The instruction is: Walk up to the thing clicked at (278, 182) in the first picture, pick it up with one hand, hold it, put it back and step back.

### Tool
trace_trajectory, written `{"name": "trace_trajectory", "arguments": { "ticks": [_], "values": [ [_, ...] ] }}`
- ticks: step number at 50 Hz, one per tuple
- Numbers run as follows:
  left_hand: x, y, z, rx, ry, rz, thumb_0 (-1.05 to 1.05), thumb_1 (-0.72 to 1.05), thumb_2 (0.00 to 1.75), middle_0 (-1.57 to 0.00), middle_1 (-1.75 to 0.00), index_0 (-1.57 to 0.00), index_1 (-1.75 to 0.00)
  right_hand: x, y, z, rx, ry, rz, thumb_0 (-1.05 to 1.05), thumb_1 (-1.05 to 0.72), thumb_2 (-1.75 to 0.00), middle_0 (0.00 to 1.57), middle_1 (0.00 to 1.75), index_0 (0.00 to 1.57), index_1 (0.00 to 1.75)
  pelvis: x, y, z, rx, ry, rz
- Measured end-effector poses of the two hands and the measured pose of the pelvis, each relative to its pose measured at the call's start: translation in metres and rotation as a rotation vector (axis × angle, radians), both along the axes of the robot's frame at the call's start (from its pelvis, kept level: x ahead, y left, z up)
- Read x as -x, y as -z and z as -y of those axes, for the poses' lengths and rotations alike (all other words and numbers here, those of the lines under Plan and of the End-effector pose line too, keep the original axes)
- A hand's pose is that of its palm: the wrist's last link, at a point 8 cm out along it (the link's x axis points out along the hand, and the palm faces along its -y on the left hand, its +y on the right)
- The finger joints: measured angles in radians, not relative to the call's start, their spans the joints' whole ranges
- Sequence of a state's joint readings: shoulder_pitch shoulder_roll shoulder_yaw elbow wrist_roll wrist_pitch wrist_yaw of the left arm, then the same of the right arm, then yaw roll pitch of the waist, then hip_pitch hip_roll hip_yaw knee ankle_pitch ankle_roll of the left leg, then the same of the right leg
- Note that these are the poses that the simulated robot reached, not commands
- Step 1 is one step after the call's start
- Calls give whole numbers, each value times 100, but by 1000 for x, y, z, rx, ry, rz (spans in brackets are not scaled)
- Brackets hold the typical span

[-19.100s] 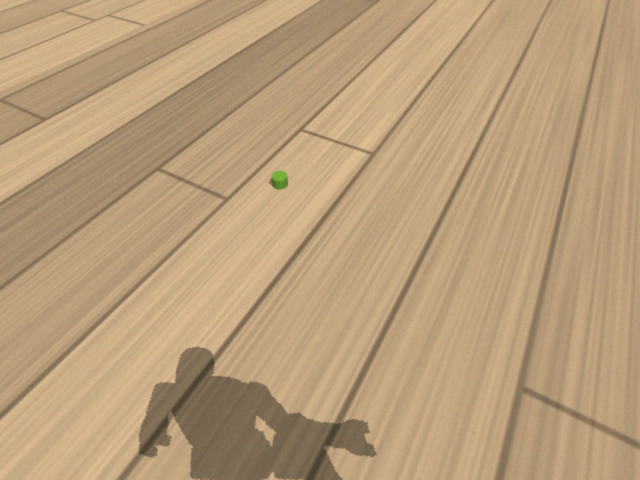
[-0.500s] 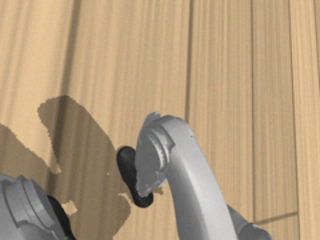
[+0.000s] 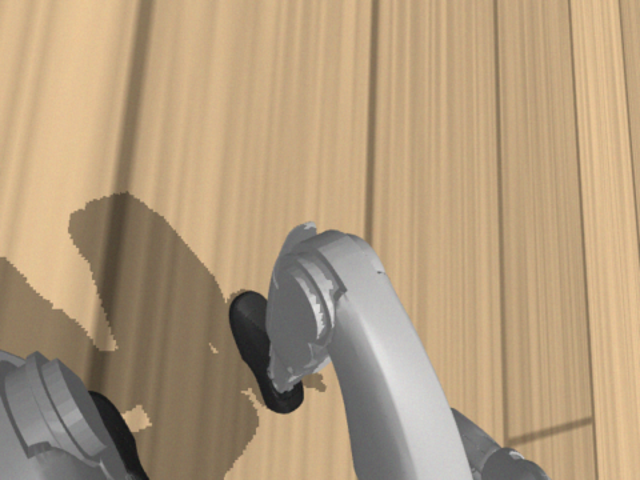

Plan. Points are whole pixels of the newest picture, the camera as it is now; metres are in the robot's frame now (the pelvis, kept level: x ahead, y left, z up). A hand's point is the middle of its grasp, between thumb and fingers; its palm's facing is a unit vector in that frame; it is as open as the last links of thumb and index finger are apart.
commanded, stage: close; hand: left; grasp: from above
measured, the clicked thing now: out of the picture +0.48 +0.35 -0.28
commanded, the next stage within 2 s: settle in 1.42 s
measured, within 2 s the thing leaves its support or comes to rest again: leaves its support in 1.80 s
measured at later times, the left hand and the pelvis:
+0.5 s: hand out of the picture +0.47 +0.34 -0.25, palm faces -0.43 -0.17 -0.89, open 12.5 cm; pelvis +0.00 +0.00 +0.00, yaw +0 degrees
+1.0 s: hand out of the picture +0.47 +0.34 -0.26, palm faces -0.45 -0.16 -0.88, open 10.5 cm; pelvis +0.00 +0.00 +0.00, yaw -1 degrees
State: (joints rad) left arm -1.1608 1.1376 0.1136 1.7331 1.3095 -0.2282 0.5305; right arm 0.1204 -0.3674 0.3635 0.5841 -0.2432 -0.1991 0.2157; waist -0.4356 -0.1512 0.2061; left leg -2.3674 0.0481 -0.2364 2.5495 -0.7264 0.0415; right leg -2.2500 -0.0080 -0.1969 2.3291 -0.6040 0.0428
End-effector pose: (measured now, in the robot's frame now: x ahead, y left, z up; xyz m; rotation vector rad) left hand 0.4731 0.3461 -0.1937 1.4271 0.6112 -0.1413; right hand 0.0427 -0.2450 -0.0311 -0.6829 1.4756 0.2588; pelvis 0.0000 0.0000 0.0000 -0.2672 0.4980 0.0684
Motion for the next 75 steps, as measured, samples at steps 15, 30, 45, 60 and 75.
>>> {"name": "trace_trajectory", "arguments": {
  "ticks": [15, 30, 45, 60, 75],
  "values": [
    [-2, 2, -3, 2, 8, -8, 0, -33, 89, -12, -111, -17, -106, -8, 4, -3, -2, -15, 1, 0, -90, -90, 20, 30, 20, 30, -1, 0, -1, 6, 1, -2],
    [-7, 4, -3, 1, -2, 11, 0, -22, 83, -20, -106, -25, -101, -8, 4, -4, 0, -11, -1, 0, -90, -90, 20, 30, 20, 30, -2, 0, -2, 8, 5, -9],
    [-6, 7, 0, 14, 19, 5, 0, -7, 75, -31, -102, -37, -96, -4, 1, -2, 12, -13, -24, 0, -90, -90, 20, 30, 20, 30, -2, -1, -1, 10, 4, -5],
    [-2, 6, 0, 6, 4, 6, -1, 7, 65, -42, -93, -52, -88, -2, 3, -2, 4, -13, -14, 0, -89, -90, 20, 30, 20, 30, 0, 1, 0, 5, 5, 0],
    [-5, 4, -1, 1, 6, 4, -2, 8, 54, -50, -86, -62, -79, 1, 4, -3, -2, -9, -18, 0, -89, -90, 20, 30, 20, 30, 0, 0, 0, 5, 6, 1]
  ]
}}
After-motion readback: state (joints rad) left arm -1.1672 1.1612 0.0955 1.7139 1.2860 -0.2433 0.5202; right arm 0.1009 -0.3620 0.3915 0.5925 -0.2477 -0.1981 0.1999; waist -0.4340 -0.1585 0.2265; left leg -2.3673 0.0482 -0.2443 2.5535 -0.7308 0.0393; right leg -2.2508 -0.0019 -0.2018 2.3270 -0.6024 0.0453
